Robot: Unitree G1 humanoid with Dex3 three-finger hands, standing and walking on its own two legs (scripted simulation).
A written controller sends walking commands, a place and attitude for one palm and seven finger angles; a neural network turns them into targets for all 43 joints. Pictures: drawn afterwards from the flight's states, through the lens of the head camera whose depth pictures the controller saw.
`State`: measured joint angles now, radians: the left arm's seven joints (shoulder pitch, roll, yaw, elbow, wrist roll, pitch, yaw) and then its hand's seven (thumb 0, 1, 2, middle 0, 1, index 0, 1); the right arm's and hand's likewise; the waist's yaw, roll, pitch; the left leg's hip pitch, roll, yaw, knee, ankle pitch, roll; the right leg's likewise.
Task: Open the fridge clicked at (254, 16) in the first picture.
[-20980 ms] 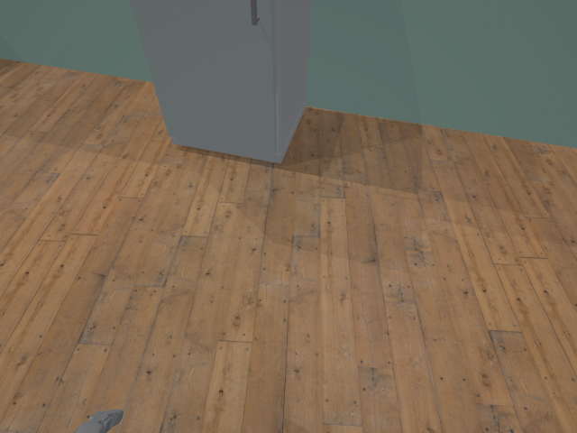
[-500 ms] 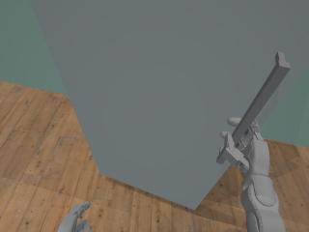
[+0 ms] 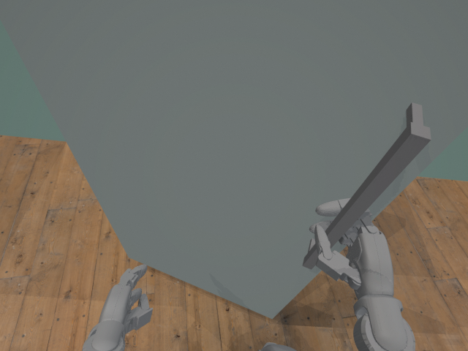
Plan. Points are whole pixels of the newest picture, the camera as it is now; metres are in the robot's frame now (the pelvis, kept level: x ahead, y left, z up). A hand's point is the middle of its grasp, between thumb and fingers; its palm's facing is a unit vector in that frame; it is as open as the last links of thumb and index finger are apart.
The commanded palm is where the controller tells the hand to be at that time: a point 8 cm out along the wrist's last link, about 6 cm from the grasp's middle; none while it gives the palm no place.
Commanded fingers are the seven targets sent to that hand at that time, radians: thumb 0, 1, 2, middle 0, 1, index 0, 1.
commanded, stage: walk backward, drawing the door open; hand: right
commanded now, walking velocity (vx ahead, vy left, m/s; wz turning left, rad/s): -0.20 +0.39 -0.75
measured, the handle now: (346, 209) +0.30 -0.13 +0.14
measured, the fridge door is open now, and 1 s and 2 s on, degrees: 18 50 78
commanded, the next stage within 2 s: stop walking and hold the door back in 1.66 s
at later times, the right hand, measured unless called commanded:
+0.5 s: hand (270, 345) +0.13 -0.02 +0.09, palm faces +0.30 +0.94 -0.15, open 6.0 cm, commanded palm +0.09 -0.06 +0.10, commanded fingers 0.00 -0.90 -0.90 0.45 1.40 0.45 1.40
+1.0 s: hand out of the picture +0.03 +0.10 +0.09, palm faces +0.67 +0.70 -0.22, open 6.1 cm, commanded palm -0.03 +0.09 +0.10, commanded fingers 0.00 -0.90 -0.90 0.45 1.40 0.45 1.40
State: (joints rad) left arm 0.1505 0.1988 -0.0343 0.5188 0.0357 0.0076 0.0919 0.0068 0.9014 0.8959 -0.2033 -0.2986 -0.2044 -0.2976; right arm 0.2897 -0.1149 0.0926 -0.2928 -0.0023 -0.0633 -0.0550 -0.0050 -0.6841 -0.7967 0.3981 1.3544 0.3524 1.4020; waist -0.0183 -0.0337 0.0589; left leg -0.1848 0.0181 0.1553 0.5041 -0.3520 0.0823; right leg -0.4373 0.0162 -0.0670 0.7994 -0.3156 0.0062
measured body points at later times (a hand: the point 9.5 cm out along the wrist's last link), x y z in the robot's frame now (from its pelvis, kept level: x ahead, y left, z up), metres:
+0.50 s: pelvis -0.07 +0.15 -0.02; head -0.06 +0.15 +0.42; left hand +0.16 +0.32 -0.11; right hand +0.11 -0.07 +0.10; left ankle +0.05 +0.19 -0.73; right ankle -0.11 +0.03 -0.75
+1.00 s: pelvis -0.08 +0.38 -0.03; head -0.05 +0.34 +0.42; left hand +0.21 +0.42 -0.10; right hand -0.01 +0.07 +0.10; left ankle +0.05 +0.39 -0.70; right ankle -0.15 +0.27 -0.74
